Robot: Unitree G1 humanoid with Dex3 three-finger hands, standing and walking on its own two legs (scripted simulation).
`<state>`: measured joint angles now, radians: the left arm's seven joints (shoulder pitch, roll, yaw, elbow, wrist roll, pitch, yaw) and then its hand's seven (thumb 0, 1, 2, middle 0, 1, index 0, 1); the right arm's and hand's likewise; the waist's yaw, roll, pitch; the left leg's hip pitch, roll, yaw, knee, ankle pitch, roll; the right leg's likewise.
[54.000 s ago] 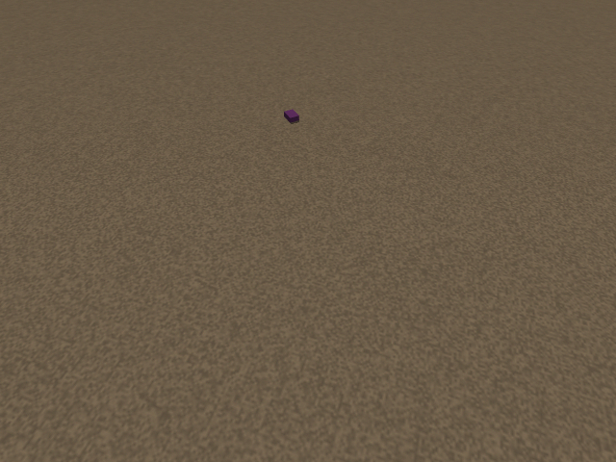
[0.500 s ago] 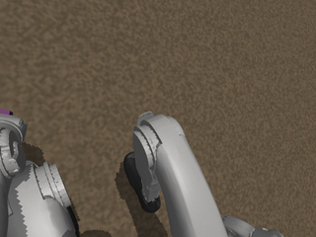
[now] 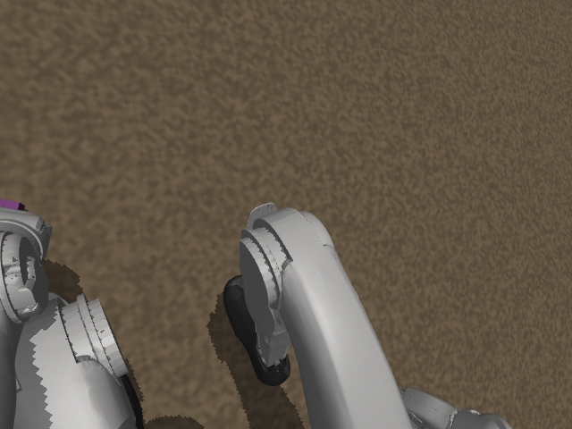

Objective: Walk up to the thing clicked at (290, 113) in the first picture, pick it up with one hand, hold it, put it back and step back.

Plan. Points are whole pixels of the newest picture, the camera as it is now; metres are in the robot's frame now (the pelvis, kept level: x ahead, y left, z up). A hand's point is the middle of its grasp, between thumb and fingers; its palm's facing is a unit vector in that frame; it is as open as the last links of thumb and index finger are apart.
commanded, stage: close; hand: left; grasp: from above
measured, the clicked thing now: out of the picture +0.44 +0.22 -0.28
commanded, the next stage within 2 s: settle in 0.60 s
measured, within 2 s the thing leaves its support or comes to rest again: leaves its support in 1.04 s
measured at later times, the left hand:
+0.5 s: hand out of the picture +0.43 +0.21 -0.24, palm faces -0.09 -0.48 -0.87, open 11.0 cm
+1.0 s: hand out of the picture +0.43 +0.21 -0.24, palm faces -0.08 -0.50 -0.86, open 11.0 cm
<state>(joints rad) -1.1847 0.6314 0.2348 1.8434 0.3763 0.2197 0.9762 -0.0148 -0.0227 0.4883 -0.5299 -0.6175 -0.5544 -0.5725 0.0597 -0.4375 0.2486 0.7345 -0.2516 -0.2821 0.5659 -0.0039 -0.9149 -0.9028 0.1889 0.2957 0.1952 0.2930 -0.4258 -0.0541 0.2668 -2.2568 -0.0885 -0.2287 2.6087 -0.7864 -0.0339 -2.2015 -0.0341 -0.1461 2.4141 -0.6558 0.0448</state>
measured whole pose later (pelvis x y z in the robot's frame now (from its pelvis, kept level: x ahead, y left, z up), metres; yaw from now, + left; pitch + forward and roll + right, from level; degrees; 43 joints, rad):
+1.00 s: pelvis +0.00 +0.00 +0.00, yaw +0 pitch +25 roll -13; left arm -1.19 0.59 0.21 1.82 0.35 0.22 0.95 0.01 -0.03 0.42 -0.53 -0.66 -0.57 -0.59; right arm 0.05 -0.44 0.24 0.74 -0.24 -0.28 0.59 0.00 -0.93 -0.91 0.19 0.30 0.20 0.29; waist -0.40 -0.04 0.27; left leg -2.25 -0.10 -0.23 2.62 -0.79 -0.04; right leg -2.19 -0.04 -0.15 2.42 -0.67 0.05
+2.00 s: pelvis -0.01 -0.02 +0.12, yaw +5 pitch +34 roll -2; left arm -1.00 0.30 0.21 1.50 0.53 0.50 0.70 -0.02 -0.10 0.43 -0.68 -0.50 -0.70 -0.46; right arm 0.13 -0.33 -0.05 0.97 -0.11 -0.20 0.33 0.00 -0.91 -0.90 0.19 0.30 0.20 0.29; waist -0.19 0.10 -0.23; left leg -2.04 -0.01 -0.06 2.14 -0.70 -0.03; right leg -2.08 0.00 -0.01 2.07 -0.59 0.01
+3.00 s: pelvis +0.06 -0.02 +0.41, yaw +6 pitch +16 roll +0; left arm -0.66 0.12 -0.02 1.13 0.48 0.81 0.55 -0.04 -0.13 0.58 -0.67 -0.50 -0.66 -0.52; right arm 0.20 -0.22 -0.01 0.91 -0.01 -0.14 0.09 0.00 -0.91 -0.91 0.19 0.30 0.20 0.29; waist -0.06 0.04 -0.18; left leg -0.85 0.03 -0.02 1.04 -0.48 -0.03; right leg -0.90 0.01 0.00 1.02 -0.41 -0.01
